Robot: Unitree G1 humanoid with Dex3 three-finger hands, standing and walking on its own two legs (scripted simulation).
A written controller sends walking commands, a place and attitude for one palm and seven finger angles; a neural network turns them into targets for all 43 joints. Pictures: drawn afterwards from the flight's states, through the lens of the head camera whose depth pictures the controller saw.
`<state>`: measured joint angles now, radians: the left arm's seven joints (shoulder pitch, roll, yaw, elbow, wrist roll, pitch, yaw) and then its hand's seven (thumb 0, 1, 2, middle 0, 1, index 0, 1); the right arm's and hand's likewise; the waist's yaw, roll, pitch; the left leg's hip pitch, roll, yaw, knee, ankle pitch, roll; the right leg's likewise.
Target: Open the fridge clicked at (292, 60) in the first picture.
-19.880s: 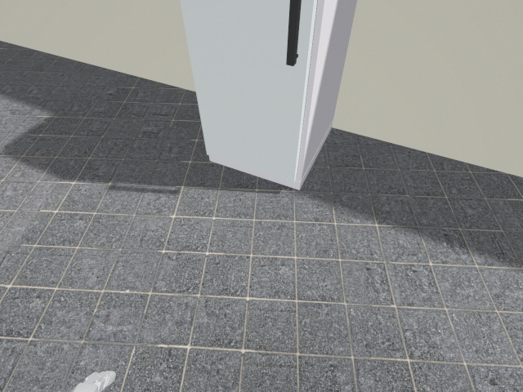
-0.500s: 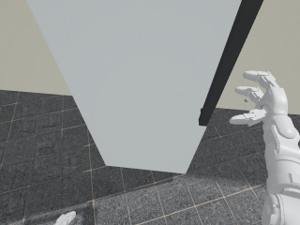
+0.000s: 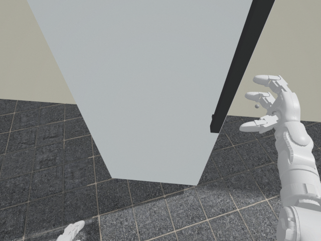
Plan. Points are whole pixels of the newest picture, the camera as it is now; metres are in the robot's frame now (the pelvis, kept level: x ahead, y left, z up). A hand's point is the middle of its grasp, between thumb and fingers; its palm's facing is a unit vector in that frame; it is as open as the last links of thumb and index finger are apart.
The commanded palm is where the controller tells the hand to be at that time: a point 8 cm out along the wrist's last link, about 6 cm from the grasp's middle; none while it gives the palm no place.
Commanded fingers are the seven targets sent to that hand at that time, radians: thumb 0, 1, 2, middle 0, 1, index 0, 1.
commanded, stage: feel for the door with the fingertips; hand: right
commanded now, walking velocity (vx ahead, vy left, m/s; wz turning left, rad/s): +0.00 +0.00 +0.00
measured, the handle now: (236, 61) +0.49 -0.12 +0.21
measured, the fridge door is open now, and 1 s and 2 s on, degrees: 0 0 0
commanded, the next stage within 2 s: slide the fingers in behind the handle in 0.68 s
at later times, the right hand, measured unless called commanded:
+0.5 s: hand (245, 102) +0.43 -0.16 +0.13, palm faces +0.01 +1.00 +0.00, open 14.0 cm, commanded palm +0.41 -0.21 +0.13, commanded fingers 0.00 0.50 -0.30 0.30 1.20 0.30 1.20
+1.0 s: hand (244, 99) +0.45 -0.16 +0.13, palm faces +0.00 +1.00 +0.00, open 13.7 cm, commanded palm +0.42 -0.20 +0.13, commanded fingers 0.00 0.50 -0.30 0.30 1.20 0.30 1.20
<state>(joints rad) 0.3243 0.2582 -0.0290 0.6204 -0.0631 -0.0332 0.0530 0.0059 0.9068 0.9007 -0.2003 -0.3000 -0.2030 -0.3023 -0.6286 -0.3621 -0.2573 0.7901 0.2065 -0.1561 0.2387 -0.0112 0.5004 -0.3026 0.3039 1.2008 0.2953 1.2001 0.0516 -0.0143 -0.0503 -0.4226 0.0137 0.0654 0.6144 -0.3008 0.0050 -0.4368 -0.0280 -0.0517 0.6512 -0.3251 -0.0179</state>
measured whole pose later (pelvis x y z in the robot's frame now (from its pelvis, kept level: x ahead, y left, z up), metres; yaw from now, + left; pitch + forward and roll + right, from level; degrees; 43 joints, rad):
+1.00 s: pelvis -0.01 +0.00 +0.00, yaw +0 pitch +8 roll +1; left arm 0.37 0.26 -0.02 0.66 -0.05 -0.04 0.03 0.01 0.91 0.90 -0.20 -0.30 -0.20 -0.30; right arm -0.77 -0.34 -0.25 0.97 0.16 -0.24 0.17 -0.01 0.50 -0.30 0.35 1.25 0.34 1.23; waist 0.07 -0.01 -0.05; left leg -0.49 0.01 0.06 0.65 -0.30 0.01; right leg -0.50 -0.03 -0.05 0.68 -0.32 -0.01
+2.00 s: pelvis +0.00 +0.01 +0.00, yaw +0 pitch +6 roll +0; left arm 0.32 0.24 -0.01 0.64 -0.04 -0.03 0.02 0.01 0.91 0.90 -0.20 -0.30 -0.20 -0.30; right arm -0.64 -0.21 -0.17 0.76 0.14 -0.17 0.06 -0.01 0.50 -0.30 0.31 1.20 0.30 1.20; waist 0.05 -0.02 -0.05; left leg -0.43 0.00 0.06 0.63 -0.31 0.02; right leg -0.43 -0.04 -0.05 0.65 -0.32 0.00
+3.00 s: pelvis +0.00 +0.00 +0.00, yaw +1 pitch +6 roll +1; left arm 0.32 0.24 -0.01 0.64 -0.04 -0.04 0.02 0.01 0.91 0.90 -0.20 -0.30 -0.20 -0.30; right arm -0.66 -0.22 -0.17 0.77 0.15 -0.19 0.05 -0.01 0.17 -0.44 0.34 1.25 0.33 1.25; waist 0.06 -0.02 -0.05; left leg -0.43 0.01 0.05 0.62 -0.30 0.00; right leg -0.44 -0.03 -0.06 0.65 -0.33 -0.02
